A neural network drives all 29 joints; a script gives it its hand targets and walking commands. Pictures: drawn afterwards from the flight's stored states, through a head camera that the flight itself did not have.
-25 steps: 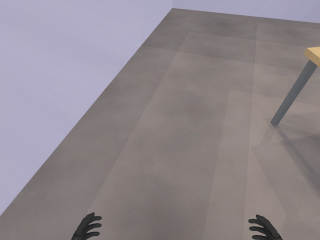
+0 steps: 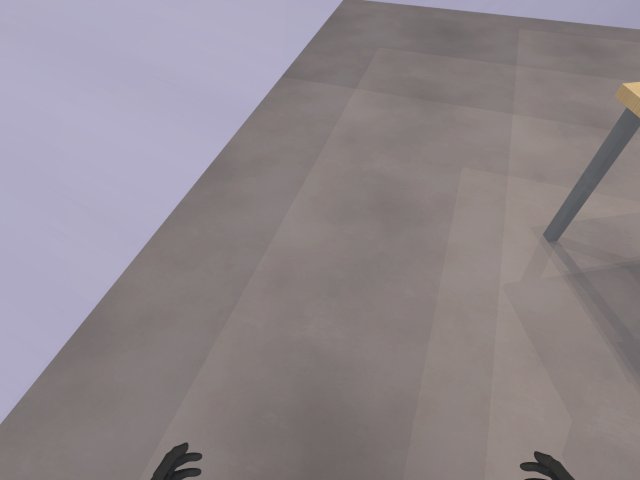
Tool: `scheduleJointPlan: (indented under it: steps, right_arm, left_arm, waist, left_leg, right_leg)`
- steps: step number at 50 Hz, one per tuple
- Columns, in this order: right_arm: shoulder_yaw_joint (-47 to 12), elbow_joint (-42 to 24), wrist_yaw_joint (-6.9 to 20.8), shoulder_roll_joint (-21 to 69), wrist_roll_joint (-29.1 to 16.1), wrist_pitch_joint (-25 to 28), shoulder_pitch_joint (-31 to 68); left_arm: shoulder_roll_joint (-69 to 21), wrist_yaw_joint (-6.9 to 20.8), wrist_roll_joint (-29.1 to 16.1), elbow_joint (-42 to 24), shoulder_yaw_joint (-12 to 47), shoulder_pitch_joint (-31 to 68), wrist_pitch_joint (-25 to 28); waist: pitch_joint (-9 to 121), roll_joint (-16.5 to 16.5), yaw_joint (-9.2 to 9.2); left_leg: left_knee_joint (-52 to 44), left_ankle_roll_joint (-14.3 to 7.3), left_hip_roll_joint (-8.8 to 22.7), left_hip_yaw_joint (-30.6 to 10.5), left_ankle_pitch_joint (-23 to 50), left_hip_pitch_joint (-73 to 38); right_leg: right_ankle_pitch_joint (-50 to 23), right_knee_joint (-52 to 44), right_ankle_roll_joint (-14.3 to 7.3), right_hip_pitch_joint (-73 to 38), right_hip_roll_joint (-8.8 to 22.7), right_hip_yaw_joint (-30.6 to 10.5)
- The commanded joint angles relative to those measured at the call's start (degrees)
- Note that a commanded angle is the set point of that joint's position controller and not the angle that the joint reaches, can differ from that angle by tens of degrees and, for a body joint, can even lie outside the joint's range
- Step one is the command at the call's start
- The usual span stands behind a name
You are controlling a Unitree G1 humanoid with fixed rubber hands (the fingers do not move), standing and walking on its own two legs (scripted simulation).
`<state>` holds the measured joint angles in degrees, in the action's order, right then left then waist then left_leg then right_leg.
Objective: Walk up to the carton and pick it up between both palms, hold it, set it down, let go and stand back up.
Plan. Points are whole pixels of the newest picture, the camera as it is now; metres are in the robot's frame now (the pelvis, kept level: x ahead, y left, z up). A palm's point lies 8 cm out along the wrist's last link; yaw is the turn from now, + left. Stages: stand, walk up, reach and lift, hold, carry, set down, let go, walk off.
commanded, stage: stand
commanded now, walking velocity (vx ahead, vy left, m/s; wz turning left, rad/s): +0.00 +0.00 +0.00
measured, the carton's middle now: out of the picture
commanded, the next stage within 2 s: walk up in 1.54 s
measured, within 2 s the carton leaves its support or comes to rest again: neither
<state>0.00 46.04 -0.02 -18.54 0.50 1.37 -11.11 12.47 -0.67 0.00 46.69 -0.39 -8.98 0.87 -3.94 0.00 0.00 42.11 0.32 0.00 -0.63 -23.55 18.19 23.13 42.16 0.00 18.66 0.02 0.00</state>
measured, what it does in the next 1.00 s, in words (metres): stands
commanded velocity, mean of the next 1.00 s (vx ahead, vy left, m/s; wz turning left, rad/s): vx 0.00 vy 0.00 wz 0.00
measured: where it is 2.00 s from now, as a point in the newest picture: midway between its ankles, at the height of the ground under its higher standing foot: outside the picture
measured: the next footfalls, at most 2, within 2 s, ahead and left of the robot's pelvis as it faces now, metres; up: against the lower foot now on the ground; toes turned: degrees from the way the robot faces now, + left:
none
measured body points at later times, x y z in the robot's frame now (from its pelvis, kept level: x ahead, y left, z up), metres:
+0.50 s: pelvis -0.02 +0.00 +0.00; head -0.01 +0.00 +0.45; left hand +0.09 +0.24 -0.13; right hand +0.07 -0.29 -0.12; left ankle -0.01 +0.12 -0.71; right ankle -0.01 -0.12 -0.71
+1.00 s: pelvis -0.03 +0.00 +0.00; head -0.02 +0.00 +0.45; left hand +0.07 +0.25 -0.14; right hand +0.04 -0.29 -0.13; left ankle -0.01 +0.12 -0.71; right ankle -0.01 -0.12 -0.71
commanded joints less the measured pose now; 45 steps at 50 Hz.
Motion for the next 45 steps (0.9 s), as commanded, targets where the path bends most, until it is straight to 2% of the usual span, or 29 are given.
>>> scheduleJointPlan:
  steps: [1, 2, 3, 6, 7, 9, 10, 11, 13, 14, 15, 18, 19, 20, 26, 27, 28, 29, 30, 33, 34, 36, 37, 39, 40, 42, 43, 44, 45]
  right_arm:
    - [4.14, -3.10, -1.59, -10.56, 0.37, 2.50, 3.22]
    - [4.14, -2.72, -1.62, -11.47, 0.54, 2.05, 2.12]
    - [3.51, -2.32, -1.79, -10.64, 0.75, 2.11, 2.25]
    - [4.22, -1.02, -1.58, -11.19, 0.34, 1.88, 2.19]
    - [4.32, -0.74, -1.74, -12.81, 0.24, 2.25, 2.08]
    - [4.03, -0.46, -1.54, -10.58, 0.54, 2.04, 1.11]
    - [3.87, 0.60, -1.43, -12.96, 0.38, 1.85, 1.65]
    - [3.83, 0.21, -1.38, -11.51, 0.47, 1.91, 1.63]
    - [3.93, 1.25, -1.47, -13.33, 1.03, 1.89, 2.90]
    - [3.52, 0.78, -1.48, -10.77, 1.25, 1.82, 3.70]
    - [3.61, 1.24, -1.46, -11.91, 0.83, 1.75, 3.09]
    - [3.98, 3.25, -1.22, -11.94, 0.83, 1.33, 1.83]
    - [3.62, 3.01, -1.42, -11.39, 0.64, 1.54, 1.32]
    - [3.54, 4.26, -1.37, -11.89, 0.81, 1.59, 2.96]
    - [3.57, 5.83, -0.94, -11.72, 0.25, 1.99, 2.20]
    - [3.06, 5.90, -0.93, -11.41, 1.16, 1.70, 2.63]
    - [3.11, 5.64, -0.71, -11.02, 0.56, 1.79, 2.04]
    - [3.17, 5.44, -1.24, -11.97, 1.26, 1.98, 3.68]
    - [3.28, 6.19, -1.40, -13.18, 1.46, 1.80, 4.31]
    - [3.39, 6.63, -1.29, -11.95, 0.03, 1.54, 1.76]
    - [2.76, 7.95, -1.16, -11.35, 0.68, 1.41, 2.19]
    - [3.42, 8.00, -1.46, -13.05, 0.80, 1.61, 1.93]
    - [3.42, 7.99, -1.28, -13.42, 1.29, 1.80, 4.13]
    - [3.28, 8.16, -1.60, -13.69, 0.98, 1.51, 4.52]
    - [2.73, 7.75, -1.29, -10.97, 0.45, 1.77, 5.53]
    - [3.08, 8.17, -0.77, -12.17, -0.08, 1.73, 3.08]
    - [3.29, 9.08, -0.93, -13.09, 0.99, 1.53, 3.97]
    - [3.50, 8.70, -0.69, -12.93, 1.20, 1.68, 3.95]
    - [2.86, 8.75, -0.67, -12.21, 1.02, 1.77, 2.97]
  left_arm:
    - [16.06, -0.62, 1.40, -2.39, -4.57, 1.45, 0.98]
    - [17.01, -0.65, 1.59, -1.92, -4.78, 0.76, 1.15]
    - [15.61, -0.41, 1.34, -1.79, -4.50, 1.77, 1.30]
    - [17.41, -0.25, 1.41, -0.27, -4.39, 3.25, 1.25]
    - [16.33, -0.25, 1.26, -0.28, -4.27, 1.77, 1.32]
    - [18.55, -0.52, 1.54, 0.65, -4.72, 2.48, 1.84]
    - [16.50, -0.12, 0.60, 0.90, -4.20, 3.16, 1.61]
    - [18.24, -0.22, 0.89, 0.65, -4.41, 4.06, 1.44]
    - [17.32, 0.21, 1.50, 1.71, -4.64, 3.24, 1.35]
    - [15.26, 0.08, 1.56, 1.79, -3.87, 3.75, 1.06]
    - [15.23, -0.14, 1.54, 1.90, -3.78, 3.54, 1.21]
    - [16.59, -0.14, 1.87, 3.16, -3.64, 3.08, 1.52]
    - [16.37, 0.12, 1.35, 3.31, -3.66, 5.24, 1.32]
    - [16.65, 0.31, 1.67, 3.29, -3.81, 4.41, 1.49]
    - [17.45, 0.23, 1.13, 5.13, -4.09, 4.62, 1.42]
    - [17.31, 0.03, 1.58, 5.90, -4.08, 4.56, 1.32]
    - [18.90, -0.12, 1.42, 5.61, -4.10, 4.79, 1.42]
    - [17.26, 0.08, 1.53, 4.85, -4.26, 6.66, 0.99]
    - [16.63, 0.06, 1.93, 5.37, -4.03, 4.68, 1.10]
    - [16.96, 0.12, 1.31, 6.53, -3.69, 4.71, 1.07]
    - [17.17, 0.05, 0.80, 7.35, -3.48, 5.19, 1.13]
    - [17.89, -0.34, 0.96, 6.75, -3.77, 6.32, 0.95]
    - [17.68, -0.07, 0.62, 7.68, -3.99, 5.98, 0.71]
    - [17.51, -0.05, 1.29, 8.08, -3.58, 3.59, 0.39]
    - [17.42, 0.04, 1.30, 8.03, -3.50, 5.39, 0.48]
    - [18.81, 0.40, 1.69, 8.24, -3.79, 6.66, 1.25]
    - [16.57, 0.35, 1.45, 7.64, -3.56, 6.80, 1.07]
    - [17.68, 0.44, 1.18, 8.77, -3.63, 6.11, 0.99]
    - [17.04, 0.20, 0.99, 8.86, -4.11, 5.47, 0.75]
  waist:
    - [10.63, 0.15, 0.17]
    - [11.67, -1.67, -0.14]
    - [11.03, 0.19, -0.42]
    - [9.04, -3.99, 0.62]
    - [10.06, -1.87, -0.60]
    - [6.86, -3.13, 0.35]
    - [9.19, -3.15, -0.40]
    - [6.66, -3.60, 0.92]
    - [7.92, 1.83, 0.08]
    - [6.83, -1.83, -0.06]
    - [4.83, -0.80, -0.25]
    - [5.74, -2.97, 0.96]
    - [4.27, -5.93, 1.13]
    - [5.27, -2.37, 0.36]
    - [5.85, -4.01, -0.11]
    - [4.55, -0.06, 0.56]
    - [5.65, -1.57, 0.62]
    - [4.11, 0.54, 0.61]
    - [4.05, 0.07, -1.05]
    - [4.89, -4.01, 0.87]
    - [5.49, -1.94, 0.42]
    - [4.53, -3.89, 0.76]
    - [4.16, -0.39, -0.78]
    - [1.58, -0.62, -1.69]
    - [1.52, -3.16, -0.51]
    - [3.94, -4.06, 0.67]
    - [2.61, -5.06, 0.05]
    - [2.26, -0.83, 0.45]
    - [3.94, -1.56, 0.14]
  left_leg:
    - [-6.01, -3.76, 5.14, -4.71, 24.64, -3.81]
    - [-6.05, -3.97, 5.30, -5.29, 23.14, -4.09]
    - [-6.62, -3.76, 4.60, -5.50, 22.33, -4.29]
    - [-6.41, -3.73, 4.39, -4.16, 21.08, -3.12]
    - [-6.50, -3.75, 4.46, -4.64, 21.19, -2.98]
    - [-6.29, -3.68, 4.48, -4.62, 19.78, -2.75]
    - [-7.30, -3.34, 4.44, -4.07, 19.30, -3.61]
    - [-7.47, -3.45, 4.59, -4.02, 16.50, -2.92]
    - [-8.69, -4.04, 5.29, -6.24, 15.23, -2.78]
    - [-10.22, -4.53, 5.62, -6.65, 13.14, -1.87]
    - [-10.46, -4.86, 6.32, -7.21, 13.61, -0.65]
    - [-8.71, -3.87, 4.18, -4.92, 12.54, -2.85]
    - [-8.56, -3.49, 4.26, -4.43, 12.44, -1.74]
    - [-9.30, -3.96, 4.60, -5.86, 11.46, -1.59]
    - [-10.32, -3.54, 4.21, -6.37, 12.98, -2.64]
    - [-10.55, -3.83, 5.08, -5.81, 11.92, -3.23]
    - [-10.56, -3.77, 4.84, -6.18, 11.59, -2.16]
    - [-12.94, -3.56, 6.50, -8.98, 13.61, -1.87]
    - [-12.13, -4.77, 6.32, -8.79, 11.85, -0.10]
    - [-10.19, -3.29, 4.84, -6.88, 12.94, -2.55]
    - [-10.63, -3.53, 4.86, -6.56, 12.72, -3.74]
    - [-12.56, -3.30, 5.47, -7.48, 11.96, -3.66]
    - [-13.84, -3.82, 5.99, -9.63, 11.26, -1.51]
    - [-14.21, -4.21, 5.67, -8.96, 7.63, 1.49]
    - [-13.98, -3.79, 4.86, -7.09, 6.73, 1.01]
    - [-12.53, -2.82, 4.98, -5.94, 9.59, -2.42]
    - [-13.37, -3.51, 4.77, -7.59, 7.00, -2.10]
    - [-14.41, -3.75, 5.20, -8.35, 6.54, -0.64]
    - [-15.61, -3.51, 6.07, -9.21, 5.49, -0.80]
  right_leg:
    - [-25.10, -6.35, -4.93, -5.66, 5.45, -5.30]
    - [-22.87, -5.34, -5.12, -5.85, 4.95, -5.94]
    - [-21.24, -5.13, -4.89, -5.06, 4.50, -4.65]
    - [-21.44, -8.10, -5.20, -4.66, 5.56, -6.25]
    - [-22.92, -8.04, -4.57, -5.96, 5.59, -5.93]
    - [-20.67, -8.87, -5.73, -2.95, 6.95, -8.84]
    - [-19.72, -8.09, -4.80, -3.43, 6.11, -6.29]
    - [-15.88, -9.62, -4.70, -1.54, 5.77, -7.96]
    - [-13.80, -9.15, -3.83, -2.59, 4.26, -5.72]
    - [-12.91, -8.54, -4.45, -3.08, 4.14, -5.34]
    - [-13.00, -8.93, -4.15, -2.17, 4.43, -6.10]
    - [-11.32, -12.58, -5.14, -0.93, 5.96, -9.21]
    - [-11.95, -11.76, -5.15, -0.04, 5.99, -8.31]
    - [-9.76, -12.01, -4.60, -0.77, 5.38, -7.56]
    - [-9.65, -12.93, -4.64, -1.66, 6.58, -8.89]
    - [-7.98, -13.19, -4.36, 0.08, 6.39, -10.33]
    - [-9.66, -12.86, -4.49, -1.81, 5.77, -8.76]
    - [-8.50, -10.41, -4.14, -0.32, 4.09, -6.31]
    - [-8.14, -10.78, -3.78, -1.77, 3.61, -5.32]
    - [-10.01, -13.50, -4.59, -1.07, 6.06, -10.01]
    - [-9.96, -13.27, -4.56, -1.07, 5.90, -9.35]
    - [-9.54, -12.12, -4.32, -0.19, 5.16, -7.68]
    - [-7.45, -11.48, -3.37, -1.13, 4.43, -6.57]
    - [-5.16, -13.73, -3.98, -2.56, 4.40, -7.63]
    - [-4.39, -14.99, -3.92, -2.09, 5.24, -8.57]
    - [-3.22, -16.62, -4.35, -0.60, 6.16, -9.70]
    - [-2.05, -15.36, -3.68, 0.10, 5.01, -8.30]
    - [-4.11, -14.27, -3.31, -0.02, 5.25, -8.07]
    - [-2.61, -12.82, -3.41, -1.07, 4.20, -6.88]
